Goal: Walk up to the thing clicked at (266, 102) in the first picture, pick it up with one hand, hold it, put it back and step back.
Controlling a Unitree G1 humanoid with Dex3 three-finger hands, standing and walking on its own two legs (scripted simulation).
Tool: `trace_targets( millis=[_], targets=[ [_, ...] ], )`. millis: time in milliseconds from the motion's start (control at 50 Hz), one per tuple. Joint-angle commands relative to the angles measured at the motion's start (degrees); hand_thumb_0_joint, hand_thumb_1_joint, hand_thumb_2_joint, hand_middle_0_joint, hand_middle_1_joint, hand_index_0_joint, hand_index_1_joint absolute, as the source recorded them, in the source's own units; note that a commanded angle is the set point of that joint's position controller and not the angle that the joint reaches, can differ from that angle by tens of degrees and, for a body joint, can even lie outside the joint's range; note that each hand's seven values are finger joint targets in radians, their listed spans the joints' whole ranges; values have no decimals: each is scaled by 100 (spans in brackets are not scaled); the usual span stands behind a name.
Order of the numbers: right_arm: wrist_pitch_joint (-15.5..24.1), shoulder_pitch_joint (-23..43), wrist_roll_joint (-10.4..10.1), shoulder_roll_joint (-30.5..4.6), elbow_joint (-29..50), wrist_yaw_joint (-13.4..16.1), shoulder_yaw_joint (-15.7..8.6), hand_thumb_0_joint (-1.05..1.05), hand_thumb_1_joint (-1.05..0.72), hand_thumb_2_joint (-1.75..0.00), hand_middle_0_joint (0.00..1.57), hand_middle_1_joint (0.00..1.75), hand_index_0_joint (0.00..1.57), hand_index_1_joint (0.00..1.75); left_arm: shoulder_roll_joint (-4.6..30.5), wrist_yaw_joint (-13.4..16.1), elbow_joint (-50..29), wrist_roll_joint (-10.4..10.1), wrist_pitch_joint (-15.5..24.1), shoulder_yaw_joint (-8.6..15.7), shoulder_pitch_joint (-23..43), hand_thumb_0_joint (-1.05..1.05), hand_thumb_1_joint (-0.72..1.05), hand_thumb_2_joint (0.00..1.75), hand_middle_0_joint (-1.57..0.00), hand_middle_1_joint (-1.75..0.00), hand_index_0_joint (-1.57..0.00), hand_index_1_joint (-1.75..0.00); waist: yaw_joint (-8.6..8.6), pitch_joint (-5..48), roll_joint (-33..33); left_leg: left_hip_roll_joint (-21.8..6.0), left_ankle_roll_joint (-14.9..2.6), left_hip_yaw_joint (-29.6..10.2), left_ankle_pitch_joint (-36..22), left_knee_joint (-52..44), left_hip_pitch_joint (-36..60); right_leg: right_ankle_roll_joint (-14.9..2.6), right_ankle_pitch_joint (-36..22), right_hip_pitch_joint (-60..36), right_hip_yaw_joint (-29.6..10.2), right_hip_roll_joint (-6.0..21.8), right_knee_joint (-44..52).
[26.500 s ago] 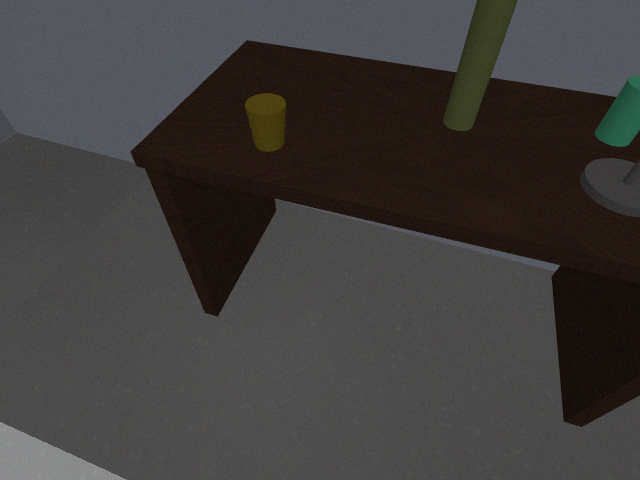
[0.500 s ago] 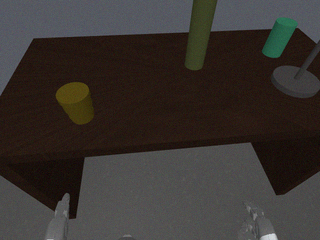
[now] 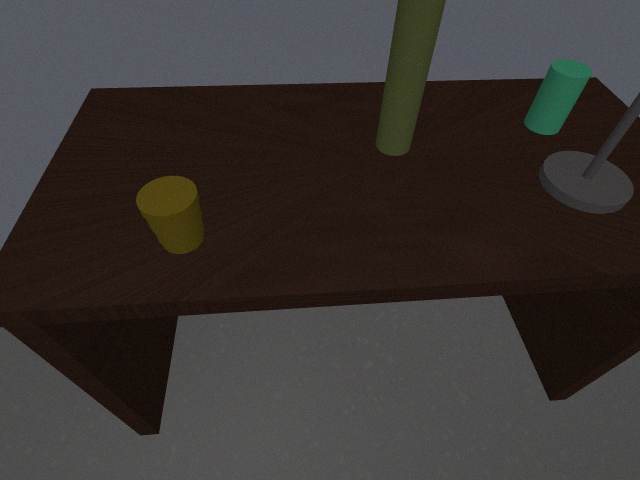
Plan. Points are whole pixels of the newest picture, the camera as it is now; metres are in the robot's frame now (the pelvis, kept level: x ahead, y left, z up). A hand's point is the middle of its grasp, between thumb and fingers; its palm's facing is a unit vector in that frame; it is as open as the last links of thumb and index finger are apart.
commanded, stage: stand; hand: left
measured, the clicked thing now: (175, 218) +0.49 +0.23 +0.03
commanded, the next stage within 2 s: none
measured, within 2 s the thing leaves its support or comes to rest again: neither
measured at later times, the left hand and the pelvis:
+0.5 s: hand out of the picture +0.06 +0.25 -0.13, palm faces -0.04 -0.94 -0.34, open 7.4 cm; pelvis -0.01 +0.00 +0.03, yaw +0 degrees
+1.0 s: hand out of the picture +0.06 +0.26 -0.13, palm faces -0.04 -0.94 -0.33, open 7.4 cm; pelvis +0.00 +0.01 +0.03, yaw +0 degrees
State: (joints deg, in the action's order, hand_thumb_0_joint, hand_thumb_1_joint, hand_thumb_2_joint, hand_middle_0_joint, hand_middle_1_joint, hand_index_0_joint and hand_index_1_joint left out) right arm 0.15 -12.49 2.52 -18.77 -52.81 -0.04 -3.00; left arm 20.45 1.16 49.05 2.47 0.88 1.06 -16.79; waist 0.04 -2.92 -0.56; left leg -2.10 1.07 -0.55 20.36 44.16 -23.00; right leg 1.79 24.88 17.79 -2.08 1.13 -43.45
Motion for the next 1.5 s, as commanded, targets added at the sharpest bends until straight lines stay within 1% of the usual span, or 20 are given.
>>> trace_targets(
  millis=[0, 80, 120, 160, 180, 300, 420, 480, 520, 640, 660, 740, 940, 1000, 1060, 1160, 1320, 1380, 1440, 1480],
  targets=[
    [170, 339, -66, -1104, 186, 99, -238, 0, -90, -90, 20, 30, 20, 30, 1030, 90, -107, -90, 164, 273, 180, 0, 46, 90, -20, -30, -20, -30, 18, 462, 321, -342, -494, -660, -971, -1119, 897, -544, -1398, 171, -401, 283, 1079],
    [133, 380, -85, -1085, -109, 114, -187, 0, -90, -90, 20, 30, 20, 30, 1071, 92, 266, -102, 144, 235, 278, 0, 78, 90, -20, -30, -20, -30, -20, 347, 123, -322, -422, -582, -802, -1389, 951, -505, -1408, -63, -469, 391, 1490],
    [132, 350, -105, -1044, -257, 113, -150, 0, -90, -90, 20, 30, 20, 30, 1105, 92, 407, -104, 166, 212, 402, 0, 90, 90, -20, -30, -20, -30, -80, 286, -65, -266, -363, -448, -1124, -1399, 1156, -489, -1640, -103, -563, 493, 1713],
    [126, 378, -104, -1068, -389, 112, -136, 0, -90, -90, 20, 30, 20, 30, 1075, 90, 524, -126, 154, 194, 479, 0, 90, 90, -20, -30, -20, -30, -65, 192, -47, -287, -333, -453, -1057, -1611, 1268, -448, -1495, -117, -521, 467, 1885],
    [129, 363, -114, -1055, -437, 109, -124, 0, -90, -90, 20, 30, 20, 30, 1052, 90, 576, -135, 157, 177, 526, 0, 90, 90, -20, -30, -20, -30, -71, 247, -67, -316, -332, -441, -1303, -1652, 1287, -439, -1662, -291, -496, 482, 1900],
    [145, 564, -150, -1035, -680, 105, -77, 0, -90, -90, 20, 30, 20, 30, 1022, 79, 899, -147, 151, 139, 666, 0, 90, 90, -20, -30, -20, -30, -16, 206, -89, -357, -262, -412, -1521, -2003, 1473, -357, -1801, -591, -404, 488, 2183],
    [118, 671, -139, -1103, -867, 78, -72, 0, -90, -90, 20, 30, 20, 30, 1019, 41, 1121, -147, 116, 133, 851, 0, 90, 90, -20, -30, -20, -30, -11, -36, 148, -396, -233, -489, -684, -2472, 1328, -306, -1063, -637, -331, 443, 2454],
    [133, 691, -145, -1113, -935, 66, -74, 0, -90, -90, 20, 30, 20, 30, 1036, 30, 1187, -146, 129, 131, 933, 0, 90, 90, -20, -30, -20, -30, -8, 64, 141, -402, -218, -452, -957, -2486, 1400, -298, -1261, -774, -362, 494, 2512],
    [125, 744, -147, -1130, -965, 61, -73, 0, -90, -90, 20, 30, 20, 30, 1050, 22, 1242, -138, 117, 131, 927, 0, 90, 90, -20, -30, -20, -30, -8, -23, 172, -406, -198, -484, -701, -2570, 1406, -287, -1061, -697, -338, 471, 2575],
    [131, 795, -161, -1148, -1017, 57, -60, 0, -90, -90, 20, 30, 20, 30, 1066, 23, 1309, -145, 130, 127, 1056, 0, 90, 90, -20, -30, -20, -30, -8, 239, 77, -429, -212, -431, -1188, -2535, 1519, -253, -1495, -931, -333, 538, 2598],
    [124, 816, -169, -1177, -1034, 54, -61, 0, -90, -90, 20, 30, 20, 30, 1052, 19, 1349, -140, 128, 113, 1025, 0, 90, 90, -20, -30, -20, -30, -30, 126, 67, -413, -196, -431, -1067, -2554, 1549, -237, -1354, -780, -337, 527, 2658],
    [136, 757, -175, -1192, -1076, 60, -44, 0, -90, -90, 20, 30, 20, 30, 1088, 20, 1341, -159, 141, 109, 1094, 0, 90, 90, -20, -30, -20, -30, -44, 396, 75, -454, -209, -376, -1696, -2495, 1702, -223, -1944, -1037, -336, 573, 2607],
    [120, 822, -179, -1260, -1119, 61, -35, 0, -90, -90, 20, 30, 20, 30, 1095, 11, 1428, -161, 91, 110, 1057, 0, 90, 90, -20, -30, -20, -30, -53, 140, 104, -471, -206, -413, -1277, -2696, 1621, -212, -1573, -899, -281, 544, 2694],
    [129, 835, -184, -1220, -1106, 55, -23, 0, -90, -90, 20, 30, 20, 30, 1090, 5, 1419, -164, 99, 114, 1069, 0, 90, 90, -20, -30, -20, -30, -41, 218, 70, -480, -205, -399, -1507, -2662, 1611, -212, -1767, -1022, -281, 570, 2671],
    [136, 836, -179, -1264, -1104, 58, -32, 0, -90, -90, 20, 30, 20, 30, 1093, -8, 1401, -168, 88, 127, 1061, 0, 90, 90, -20, -30, -20, -30, -51, 203, 213, -480, -207, -420, -1153, -2772, 1594, -215, -1584, -980, -275, 546, 2688],
    [120, 864, -193, -1269, -1082, 45, -41, 0, -90, -90, 20, 30, 20, 30, 1115, -7, 1386, -145, 96, 137, 1050, 0, 90, 90, -20, -30, -20, -30, -63, 203, 62, -470, -218, -429, -1136, -2742, 1584, -203, -1572, -975, -265, 566, 2730],
    [138, 912, -191, -1308, -1054, 44, -37, 0, -90, -90, 20, 30, 20, 30, 1103, -16, 1322, -167, 87, 137, 1039, 0, 90, 90, -20, -30, -20, -30, -45, 346, 232, -481, -213, -418, -1382, -2722, 1666, -211, -1719, -1015, -239, 585, 2695],
    [150, 912, -199, -1304, -1064, 49, -34, 0, -90, -90, 20, 30, 20, 30, 1125, -11, 1325, -164, 99, 137, 1030, 0, 90, 90, -20, -30, -20, -30, -33, 465, 54, -502, -220, -394, -1925, -2581, 1815, -205, -2073, -1089, -235, 616, 2670],
    [146, 841, -205, -1301, -1084, 51, -22, 0, -90, -90, 20, 30, 20, 30, 1128, -15, 1311, -170, 101, 133, 1034, 0, 90, 90, -20, -30, -20, -30, -52, 495, 43, -504, -216, -367, -2078, -2559, 1813, -193, -2209, -1149, -221, 619, 2675],
    [133, 832, -202, -1314, -1090, 53, -16, 0, -90, -90, 20, 30, 20, 30, 1104, -17, 1314, -183, 88, 125, 1044, 0, 90, 90, -20, -30, -20, -30, -71, 356, 72, -479, -198, -357, -1783, -2623, 1748, -192, -1986, -1047, -242, 606, 2724]
  ],
)
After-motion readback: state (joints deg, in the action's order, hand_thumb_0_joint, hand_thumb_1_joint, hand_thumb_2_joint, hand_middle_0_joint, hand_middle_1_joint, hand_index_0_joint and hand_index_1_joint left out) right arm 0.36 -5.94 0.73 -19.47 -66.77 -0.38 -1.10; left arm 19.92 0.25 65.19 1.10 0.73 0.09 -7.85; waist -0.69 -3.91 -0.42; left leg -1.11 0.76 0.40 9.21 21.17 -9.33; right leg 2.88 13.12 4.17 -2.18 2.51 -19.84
